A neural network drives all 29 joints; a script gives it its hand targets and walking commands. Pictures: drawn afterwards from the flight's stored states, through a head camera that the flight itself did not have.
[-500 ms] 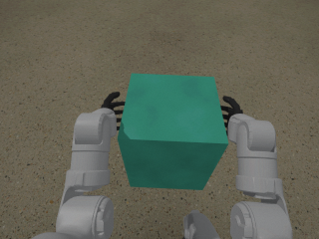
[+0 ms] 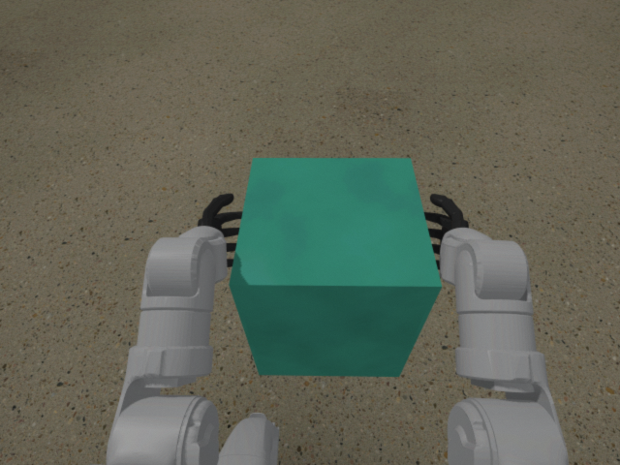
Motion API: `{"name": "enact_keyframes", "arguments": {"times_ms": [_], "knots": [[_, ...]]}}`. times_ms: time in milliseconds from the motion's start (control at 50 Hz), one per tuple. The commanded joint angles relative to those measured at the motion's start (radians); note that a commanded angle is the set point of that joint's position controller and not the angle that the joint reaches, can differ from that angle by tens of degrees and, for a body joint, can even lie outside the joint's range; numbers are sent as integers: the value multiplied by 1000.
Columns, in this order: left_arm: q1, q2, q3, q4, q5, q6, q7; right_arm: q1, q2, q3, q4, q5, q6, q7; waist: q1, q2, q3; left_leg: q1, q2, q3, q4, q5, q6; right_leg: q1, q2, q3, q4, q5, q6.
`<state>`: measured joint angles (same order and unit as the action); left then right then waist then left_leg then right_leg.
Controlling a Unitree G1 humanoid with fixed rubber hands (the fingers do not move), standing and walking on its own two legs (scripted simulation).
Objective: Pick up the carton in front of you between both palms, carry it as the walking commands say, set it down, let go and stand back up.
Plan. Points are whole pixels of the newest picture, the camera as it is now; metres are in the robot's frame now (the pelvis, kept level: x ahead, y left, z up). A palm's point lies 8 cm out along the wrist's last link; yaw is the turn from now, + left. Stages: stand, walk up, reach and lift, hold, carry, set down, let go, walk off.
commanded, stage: carry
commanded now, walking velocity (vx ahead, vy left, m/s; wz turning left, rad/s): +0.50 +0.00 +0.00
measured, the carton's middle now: (330, 273) +0.36 +0.01 +0.01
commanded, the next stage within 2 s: none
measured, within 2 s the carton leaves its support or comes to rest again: neither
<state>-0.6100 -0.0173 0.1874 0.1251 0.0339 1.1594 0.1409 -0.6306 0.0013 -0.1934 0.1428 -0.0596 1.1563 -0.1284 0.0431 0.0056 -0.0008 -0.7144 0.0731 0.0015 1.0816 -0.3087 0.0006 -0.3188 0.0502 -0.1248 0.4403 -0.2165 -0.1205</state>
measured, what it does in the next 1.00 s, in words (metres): walks ahead: left foot, then right foot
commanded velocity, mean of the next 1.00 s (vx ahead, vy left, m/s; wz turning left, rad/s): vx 0.50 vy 0.00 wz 0.00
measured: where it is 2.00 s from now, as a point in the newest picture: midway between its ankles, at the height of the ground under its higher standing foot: (327, 219)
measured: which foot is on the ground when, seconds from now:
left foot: up 0.00-0.24, down 0.26-0.78, up 0.80-1.00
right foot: down 0.00-0.26, up 0.28-0.74, down 0.76-1.00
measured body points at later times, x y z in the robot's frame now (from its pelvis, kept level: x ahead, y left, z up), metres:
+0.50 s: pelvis +0.32 +0.06 +0.01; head +0.32 +0.07 +0.46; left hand +0.61 +0.19 +0.08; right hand +0.60 -0.11 +0.08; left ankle +0.31 +0.13 -0.74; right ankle +0.33 -0.09 -0.67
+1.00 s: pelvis +0.62 -0.01 +0.01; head +0.61 -0.03 +0.46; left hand +0.88 +0.14 +0.07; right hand +0.89 -0.16 +0.06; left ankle +0.65 +0.14 -0.67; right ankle +0.62 -0.09 -0.74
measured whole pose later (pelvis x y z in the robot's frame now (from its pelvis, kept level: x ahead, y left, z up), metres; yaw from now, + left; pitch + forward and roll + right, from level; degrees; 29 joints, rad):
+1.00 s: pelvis +0.62 -0.01 +0.01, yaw +0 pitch +4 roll +1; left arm -0.11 -0.13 0.10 -0.25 0.10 1.17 0.09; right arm -0.13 0.13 -0.10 -0.25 -0.13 1.18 -0.09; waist 0.02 0.02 -0.12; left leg -0.59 0.12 0.08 0.95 -0.23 -0.02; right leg -0.24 -0.03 -0.22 0.33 -0.17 -0.06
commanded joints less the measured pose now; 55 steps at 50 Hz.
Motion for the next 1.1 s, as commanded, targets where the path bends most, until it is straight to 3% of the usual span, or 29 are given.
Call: {"name": "enact_keyframes", "arguments": {"times_ms": [0, 160, 200, 220, 240, 260, 280, 300, 320, 340, 360, 420, 500, 660, 700, 720, 740, 760, 780, 800, 840, 860, 880, 920, 1000, 1080], "knots": [[-744, -1129, -657, -178, -457, -25, -255, -660, 1117, 641, -153, 398, -27, 194, -7, -102, -486, -86, 13, 41, -125, 82, -21, 475, -279, 272, -123, 430, -90], [-478, -1075, -642, -198, -355, 33, -277, -474, 1112, 687, -216, 372, 31, 229, 4, -158, -370, 42, -71, 157, -576, 299, -4, 590, -228, 106, -97, 743, 2], [-403, -1069, -647, -217, -331, 44, -282, -417, 1108, 693, -231, 368, 48, 246, -11, -181, -377, 231, -107, 206, -694, 336, 15, 545, -221, 66, -16, 870, 37], [-377, -1067, -656, -233, -326, 49, -285, -378, 1113, 696, -234, 365, 53, 254, -33, -170, -416, 425, -116, 227, -765, 386, 23, 471, -208, 23, 101, 855, 68], [-355, -1064, -668, -252, -320, 52, -288, -337, 1114, 697, -242, 363, 55, 263, -48, -135, -477, 666, -51, 171, -740, 361, 35, 314, -189, 8, 239, 664, 98], [-353, -1070, -685, -281, -323, 57, -296, -311, 1102, 691, -258, 354, 57, 270, -55, 37, -577, 919, 195, -127, -653, 452, 84, 93, -161, 18, 453, 244, 127], [-357, -1108, -705, -303, -340, 65, -301, -288, 1088, 680, -247, 334, 50, 272, -57, 274, -613, 1155, 379, -490, -704, 399, 249, -266, -28, 63, 681, -250, 145], [-343, -1100, -721, -319, -342, 63, -304, -239, 1112, 689, -264, 337, 49, 275, -64, 234, -547, 1096, 347, -490, -758, 340, 253, -378, -44, 131, 788, -293, 126], [-338, -1121, -732, -340, -347, 56, -307, -232, 1126, 701, -319, 338, 44, 278, -68, 177, -512, 1036, 307, -394, -772, 361, 220, -402, -78, 137, 792, -263, 107], [-323, -1136, -744, -365, -349, 46, -308, -239, 1139, 722, -371, 344, 40, 281, -65, 76, -477, 957, 292, -313, -791, 396, 189, -386, -118, 144, 749, -202, 107], [-297, -1138, -756, -387, -347, 37, -306, -239, 1146, 744, -414, 352, 35, 283, -61, 40, -446, 878, 278, -244, -818, 382, 165, -359, -148, 144, 688, -155, 111], [-176, -1116, -788, -448, -324, 18, -292, -144, 1152, 780, -477, 369, 24, 296, -56, 92, -434, 793, 227, -107, -872, 319, 147, -296, -146, 90, 546, -95, 138], [-61, -1083, -806, -508, -309, 21, -278, -28, 1080, 786, -516, 381, 34, 313, -56, 128, -367, 771, 183, -14, -908, 312, 148, -322, -148, 31, 340, 29, 163], [-18, -960, -785, -448, -301, 69, -291, 26, 958, 770, -450, 342, 68, 309, -62, 146, -198, 748, 164, 87, -861, 460, 102, -234, -116, -52, 79, 181, 114], [-9, -953, -772, -412, -296, 73, -295, 13, 951, 770, -428, 337, 72, 308, -49, 141, -214, 716, 151, 131, -742, 542, 76, -78, -80, -101, 11, 157, 98], [3, -955, -764, -391, -294, 72, -297, 14, 951, 770, -418, 335, 74, 307, -37, 104, -258, 651, 113, 184, -598, 573, 52, 96, -43, -143, -9, 101, 93], [19, -958, -753, -370, -290, 70, -300, 13, 943, 767, -410, 333, 74, 307, -19, 38, -330, 510, 85, 196, -415, 433, 17, 316, -122, -39, 0, 32, 85], [12, -947, -733, -343, -279, 63, -303, -17, 973, 783, -421, 343, 81, 306, -12, -213, -423, 222, -17, 175, -79, 184, -38, 543, -404, 438, -96, -126, -41], [30, -989, -739, -324, -289, 53, -305, -39, 985, 788, -429, 354, 78, 311, -12, -340, -420, 41, -102, 96, 92, -171, -36, 577, -476, 672, -222, -33, -106], [1, -1025, -752, -364, -309, 44, -309, -62, 1033, 801, -427, 365, 66, 314, -22, -256, -412, 2, -28, 14, 194, -178, -4, 545, -473, 576, -199, 44, -99], [-55, -1099, -779, -417, -334, 21, -315, -74, 1090, 802, -443, 376, 41, 318, -29, -75, -389, 26, 55, -18, 163, -74, 20, 387, -424, 412, -201, 57, -46], [-71, -1118, -790, -437, -343, 12, -318, -69, 1106, 810, -453, 375, 30, 316, -34, -61, -379, 65, 79, -21, 91, -9, 15, 313, -400, 335, -236, -15, -13], [-72, -1128, -799, -449, -349, 4, -321, -58, 1112, 815, -462, 369, 22, 312, -37, -84, -379, 96, 72, 6, 50, 37, 9, 276, -378, 273, -258, -56, 3], [-31, -1119, -806, -451, -350, -7, -328, -11, 1115, 828, -467, 350, 6, 302, -37, -122, -364, 108, 67, 43, -53, 77, -6, 252, -357, 195, -294, -76, 6], [18, -1062, -811, -482, -352, -6, -332, 50, 1090, 831, -485, 332, -2, 290, -32, -122, -306, 66, 58, 96, -304, 170, -35, 300, -332, 115, -331, 1, -12], [16, -992, -801, -529, -343, 13, -318, 32, 1026, 831, -540, 345, 20, 284, -27, -131, -255, 79, 30, 144, -460, 252, -22, 349, -308, 50, -300, 133, -2]]}}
